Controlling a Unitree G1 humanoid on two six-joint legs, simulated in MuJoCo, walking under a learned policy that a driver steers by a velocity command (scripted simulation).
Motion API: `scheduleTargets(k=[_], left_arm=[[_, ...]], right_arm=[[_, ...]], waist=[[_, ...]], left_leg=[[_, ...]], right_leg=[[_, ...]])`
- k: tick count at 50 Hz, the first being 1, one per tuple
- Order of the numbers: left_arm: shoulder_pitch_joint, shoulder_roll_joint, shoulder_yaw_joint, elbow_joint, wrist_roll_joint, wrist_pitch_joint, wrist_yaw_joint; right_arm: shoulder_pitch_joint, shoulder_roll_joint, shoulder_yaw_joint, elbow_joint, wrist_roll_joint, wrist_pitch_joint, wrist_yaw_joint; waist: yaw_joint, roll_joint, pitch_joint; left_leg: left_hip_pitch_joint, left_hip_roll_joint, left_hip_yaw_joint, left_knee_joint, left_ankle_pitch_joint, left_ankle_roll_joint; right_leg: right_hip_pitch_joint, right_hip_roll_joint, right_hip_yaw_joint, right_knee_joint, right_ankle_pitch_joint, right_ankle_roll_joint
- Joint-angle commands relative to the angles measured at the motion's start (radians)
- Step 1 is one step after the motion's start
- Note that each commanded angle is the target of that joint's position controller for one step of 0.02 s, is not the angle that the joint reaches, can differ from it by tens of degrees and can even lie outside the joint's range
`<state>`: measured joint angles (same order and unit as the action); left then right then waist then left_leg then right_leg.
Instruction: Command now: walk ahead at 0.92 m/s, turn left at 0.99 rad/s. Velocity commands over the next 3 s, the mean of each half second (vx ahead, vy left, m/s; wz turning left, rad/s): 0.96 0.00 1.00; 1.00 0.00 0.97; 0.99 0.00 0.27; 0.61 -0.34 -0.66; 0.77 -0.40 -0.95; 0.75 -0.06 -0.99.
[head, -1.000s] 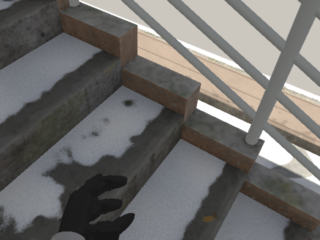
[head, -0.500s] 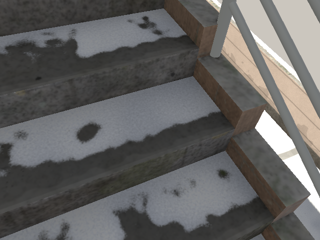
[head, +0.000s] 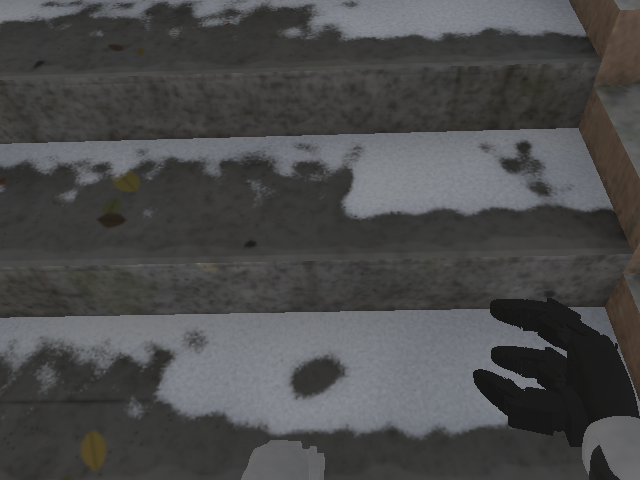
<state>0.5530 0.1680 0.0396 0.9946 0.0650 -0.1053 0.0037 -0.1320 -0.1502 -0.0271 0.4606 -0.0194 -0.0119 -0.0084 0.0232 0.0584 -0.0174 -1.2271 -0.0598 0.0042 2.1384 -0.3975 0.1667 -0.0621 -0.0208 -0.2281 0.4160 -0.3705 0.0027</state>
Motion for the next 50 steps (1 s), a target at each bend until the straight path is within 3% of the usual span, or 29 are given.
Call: scheduleTargets(k=[1, 3, 4, 6, 7, 8, 9, 10, 12, 15, 17, 20, 21, 23, 24, 25, 26, 27, 28, 31, 35, 40, 43, 45, 46, 47, 48, 49, 50], left_arm=[[-0.104, 0.095, -0.006, -0.065, -0.018, -0.016, 0.032], [-0.101, 0.206, 0.012, -0.106, -0.073, -0.022, 0.072], [-0.077, 0.283, 0.027, -0.122, -0.086, -0.032, 0.086], [-0.201, 0.374, 0.086, -0.235, -0.093, -0.06, 0.057], [-0.249, 0.39, 0.108, -0.279, -0.124, -0.052, 0.015], [-0.277, 0.184, 0.071, -0.316, -0.076, -0.045, -0.031], [-0.387, 0.081, 0.038, -0.459, -0.038, -0.04, -0.042], [-0.439, 0.075, 0.03, -0.532, 0.01, -0.037, -0.03], [-0.459, -0.039, -0.036, -0.571, 0.033, -0.018, -0.01], [-0.52, -0.061, -0.078, -0.58, 0.012, 0.031, 0.017], [-0.759, -0.135, -0.11, -0.697, 0.007, 0.05, 0.05], [-0.869, -0.078, -0.124, -0.803, 0.005, 0.047, 0.051], [-0.742, -0.053, -0.105, -0.755, -0.008, 0.049, 0.036], [-0.406, -0.018, -0.05, -0.597, -0.038, 0.049, 0.052], [-0.248, 0.065, -0.011, -0.582, -0.043, 0.057, 0.067], [-0.132, 0.147, 0.03, -0.524, -0.054, 0.047, 0.062], [-0.135, 0.22, 0.054, -0.449, -0.051, 0.044, 0.049], [-0.256, 0.237, 0.053, -0.459, -0.036, 0.046, 0.045], [-0.399, 0.171, 0.047, -0.484, -0.026, 0.033, 0.032], [-0.4, 0.024, 0.024, -0.309, -0.033, 0.009, 0.012], [-0.326, -0.016, 0.013, -0.17, -0.02, -0.012, 0.002], [-0.202, 0.185, 0.071, -0.102, -0.01, -0.06, 0.015], [-0.026, 0.135, 0.046, -0.03, 0.017, -0.027, 0.011], [-0.123, 0.206, 0.057, -0.108, -0.028, -0.003, 0.036], [-0.054, 0.373, 0.09, -0.144, -0.03, -0.015, 0.037], [-0.128, 0.425, 0.111, -0.195, -0.063, -0.02, 0.026], [-0.178, 0.4, 0.109, -0.238, -0.099, -0.006, 0.006], [-0.268, 0.231, 0.067, -0.315, -0.084, 0.005, -0.027], [-0.344, 0.152, 0.043, -0.437, -0.046, -0.025, -0.044]], right_arm=[[-0.188, 0.016, 0.049, -0.159, -0.002, 0.025, 0.013], [-0.04, -0.034, 0.038, -0.085, -0.021, 0.039, 0.036], [0.011, -0.048, 0.033, -0.066, 0.01, 0.062, 0.025], [0.373, -0.183, -0.019, 0.022, -0.013, 0.09, 0.003], [0.423, -0.26, -0.061, 0.053, -0.005, 0.072, 0.0], [0.263, -0.294, -0.088, 0.061, 0.031, 0.044, 0.012], [0.199, -0.353, -0.11, 0.059, -0.007, 0.042, 0.022], [0.281, -0.34, -0.109, 0.084, 0.008, 0.029, 0.014], [0.399, -0.262, -0.092, 0.2, 0.004, -0.008, 0.012], [0.454, -0.148, -0.043, 0.277, -0.008, -0.058, 0.01], [0.56, -0.173, -0.043, 0.376, -0.023, -0.09, 0.026], [0.506, -0.23, -0.056, 0.358, -0.004, -0.101, 0.007], [0.428, -0.218, -0.061, 0.308, 0.016, -0.085, 0.0], [0.36, -0.358, -0.116, 0.261, 0.06, -0.098, 0.004], [0.302, -0.415, -0.147, 0.23, 0.06, -0.126, 0.013], [0.247, -0.366, -0.146, 0.21, 0.032, -0.158, 0.03], [0.161, -0.196, -0.111, 0.185, -0.021, -0.185, 0.053], [0.326, -0.077, -0.086, 0.109, -0.014, -0.166, 0.067], [0.446, -0.098, -0.081, 0.127, -0.026, -0.135, 0.054], [0.266, -0.054, -0.046, 0.076, -0.062, -0.058, 0.042], [0.149, -0.026, -0.001, 0.014, 0.0, -0.013, 0.046], [0.072, -0.084, -0.032, -0.008, -0.03, 0.005, 0.005], [-0.164, -0.043, 0.005, -0.088, -0.018, -0.02, 0.0], [-0.002, -0.131, 0.002, 0.001, 0.02, -0.002, 0.055], [0.153, -0.143, -0.017, -0.008, 0.039, 0.039, 0.054], [0.364, -0.208, -0.049, 0.043, 0.047, 0.07, 0.039], [0.47, -0.27, -0.086, 0.073, 0.049, 0.061, 0.03], [0.389, -0.316, -0.113, 0.088, 0.067, 0.056, 0.028], [0.338, -0.391, -0.13, 0.053, 0.009, 0.047, 0.035]], waist=[[-0.069, -0.104, 0.152], [-0.125, -0.048, -0.064], [-0.141, -0.105, -0.187], [-0.256, -0.309, -0.346], [-0.286, -0.21, -0.383], [-0.19, -0.001, -0.261], [-0.132, 0.233, -0.21], [-0.135, 0.034, -0.213], [-0.04, -0.115, -0.029], [0.023, -0.142, 0.14], [-0.019, -0.072, 0.178], [0.008, -0.159, 0.145], [0.064, -0.192, 0.045], [0.175, -0.086, -0.322], [0.281, 0.017, -0.412], [0.351, 0.001, -0.438], [0.291, -0.276, -0.35], [0.092, -0.421, -0.384], [-0.006, -0.26, -0.343], [-0.052, -0.043, 0.016], [-0.114, -0.085, 0.155], [-0.086, -0.175, 0.089], [-0.034, -0.099, 0.135], [-0.113, -0.036, -0.146], [-0.162, -0.161, -0.262], [-0.23, -0.259, -0.341], [-0.283, -0.245, -0.328], [-0.23, 0.014, -0.262], [-0.169, 0.099, -0.4]], left_leg=[[0.204, 0.022, 0.161, -0.378, -0.025, -0.006], [0.595, -0.069, 0.314, -0.659, -0.022, -0.01], [0.704, -0.102, 0.289, -0.707, -0.023, -0.004], [0.817, -0.098, 0.154, -0.904, -0.206, 0.061], [1.027, -0.129, 0.066, -1.176, -0.166, 0.087], [1.099, -0.06, -0.238, -1.46, -0.117, 0.182], [1.219, 0.126, -0.76, -1.683, 0.075, 0.313], [1.233, 0.192, -0.889, -1.792, 0.024, 0.284], [1.058, 0.134, -0.679, -1.793, 0.115, 0.194], [0.853, 0.097, -0.511, -1.794, 0.114, 0.116], [0.815, 0.113, -0.528, -1.857, 0.107, 0.126], [0.514, 0.053, -0.406, -2.124, 0.269, 0.087], [0.336, 0.005, -0.309, -2.098, 0.574, 0.067], [0.511, 0.057, -0.276, -1.817, 1.46, 0.065], [0.687, 0.08, -0.32, -1.551, 1.736, 0.034], [0.826, 0.051, -0.336, -1.25, 1.655, 0.007], [0.703, -0.083, -0.26, -0.816, 0.409, -0.04], [0.41, -0.11, -0.268, -0.522, 0.209, -0.087], [0.386, -0.038, -0.199, -0.358, 0.236, -0.084], [0.139, 0.047, -0.125, -0.113, 0.262, -0.045], [0.113, 0.064, -0.175, -0.388, 0.102, -0.023], [-0.086, 0.045, 0.012, -0.307, -0.117, 0.023], [-0.253, 0.039, 0.13, -0.395, -0.241, 0.042], [0.657, -0.061, 0.32, -0.843, 0.128, 0.046], [0.849, -0.109, 0.316, -0.861, -0.065, 0.017], [0.964, -0.153, 0.248, -0.877, -0.204, 0.033], [1.124, -0.15, 0.041, -1.087, -0.228, 0.102], [1.139, -0.01, -0.393, -1.49, -0.376, 0.237], [1.25, 0.186, -0.9, -1.723, -0.327, 0.286]], right_leg=[[-0.311, -0.179, -0.005, -0.475, 0.608, 0.006], [-0.184, -0.148, -0.077, -0.238, 1.644, 0.003], [-0.104, -0.201, -0.057, -0.119, 1.983, -0.008], [0.101, -0.321, 0.034, 0.318, 2.219, -0.032], [-0.027, -0.258, 0.074, 0.674, 1.937, -0.064], [-0.396, -0.059, 0.137, 1.12, 0.525, -0.071], [-0.887, 0.109, 0.251, 1.653, 0.21, -0.02], [-1.022, 0.07, 0.332, 1.839, 0.177, -0.026], [-1.134, 0.041, 0.313, 1.934, 0.067, -0.053], [-1.264, 0.002, 0.3, 1.913, -0.025, -0.053], [-1.422, 0.002, 0.283, 2.074, -0.215, -0.062], [-0.946, -0.051, 0.179, 1.352, -0.175, -0.043], [-0.446, -0.042, 0.118, 1.084, 0.019, -0.037], [0.114, 0.046, 0.152, 0.969, 0.074, -0.054], [0.147, 0.034, 0.241, 0.722, -0.075, -0.072], [0.137, 0.047, 0.247, 0.491, -0.164, -0.063], [0.115, -0.102, 0.386, 0.411, -0.06, -0.106], [0.16, -0.344, 0.976, 0.063, 0.195, -0.158], [0.099, -0.402, 1.05, 0.026, 0.064, -0.219], [-0.126, -0.314, 0.703, -0.03, -0.32, -0.134], [-0.256, -0.24, 0.212, -0.148, 0.149, 0.004], [0.196, -0.276, 0.035, -0.22, 0.928, -0.019], [0.397, -0.253, -0.043, -0.226, 1.021, -0.004], [-0.039, -0.124, -0.139, -0.12, 1.592, -0.039], [0.004, -0.23, -0.077, 0.03, 1.924, -0.084], [0.074, -0.312, -0.022, 0.243, 2.199, -0.112], [-0.066, -0.284, 0.014, 0.62, 1.953, -0.107], [-0.414, -0.01, -0.014, 1.15, 0.726, -0.064], [-0.622, 0.117, 0.194, 1.579, 0.217, -0.036]])
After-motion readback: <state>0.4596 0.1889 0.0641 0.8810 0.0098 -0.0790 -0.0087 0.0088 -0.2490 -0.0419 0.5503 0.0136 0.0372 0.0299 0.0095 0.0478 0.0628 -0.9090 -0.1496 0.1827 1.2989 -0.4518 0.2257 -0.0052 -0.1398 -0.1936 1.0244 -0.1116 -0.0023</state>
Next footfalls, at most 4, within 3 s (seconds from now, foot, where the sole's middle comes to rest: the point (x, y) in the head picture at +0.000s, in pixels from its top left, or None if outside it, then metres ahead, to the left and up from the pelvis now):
0.16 left None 0.22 0.03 -0.62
0.52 right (396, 365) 0.60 -0.07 -0.47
0.96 left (158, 225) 0.79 0.36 -0.32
1.38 right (72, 47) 1.14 0.56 -0.16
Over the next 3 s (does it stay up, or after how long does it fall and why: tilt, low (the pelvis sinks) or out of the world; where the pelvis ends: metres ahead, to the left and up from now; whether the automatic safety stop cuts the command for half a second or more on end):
stays up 1.92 0.93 0.91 its command is cut before an obstacle after 1.6 s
